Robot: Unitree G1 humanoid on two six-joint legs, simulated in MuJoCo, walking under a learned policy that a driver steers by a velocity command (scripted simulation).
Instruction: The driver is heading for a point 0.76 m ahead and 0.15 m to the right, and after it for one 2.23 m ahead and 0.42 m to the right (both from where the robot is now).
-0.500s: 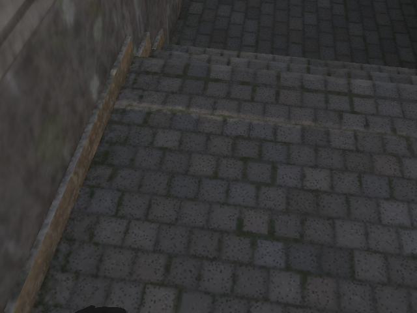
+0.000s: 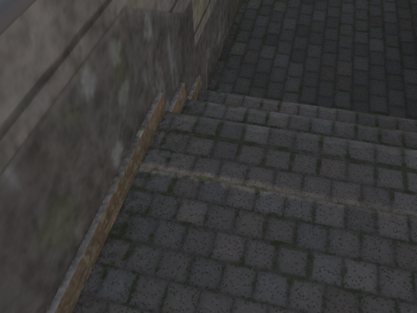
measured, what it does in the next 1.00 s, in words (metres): walks ahead, turning right: left foot, then right foot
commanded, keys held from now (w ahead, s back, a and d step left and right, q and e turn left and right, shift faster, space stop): w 0.24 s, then w+e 0.66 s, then w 0.04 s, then no key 0.06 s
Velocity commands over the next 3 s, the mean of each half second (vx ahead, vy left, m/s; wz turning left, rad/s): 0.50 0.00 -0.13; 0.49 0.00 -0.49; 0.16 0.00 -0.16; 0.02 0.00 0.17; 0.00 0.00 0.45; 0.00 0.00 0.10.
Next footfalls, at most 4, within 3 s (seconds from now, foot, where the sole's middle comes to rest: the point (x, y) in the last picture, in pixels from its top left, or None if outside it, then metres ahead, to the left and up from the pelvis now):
0.14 left None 0.25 0.10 -0.78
0.68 right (278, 305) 0.52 -0.12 -0.78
1.18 left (269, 218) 0.84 -0.11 -0.78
1.54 right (318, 257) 0.69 -0.27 -0.78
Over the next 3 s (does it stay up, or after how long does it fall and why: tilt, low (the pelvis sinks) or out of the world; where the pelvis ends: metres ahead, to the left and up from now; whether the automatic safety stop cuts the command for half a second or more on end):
stays up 0.72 -0.17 0.00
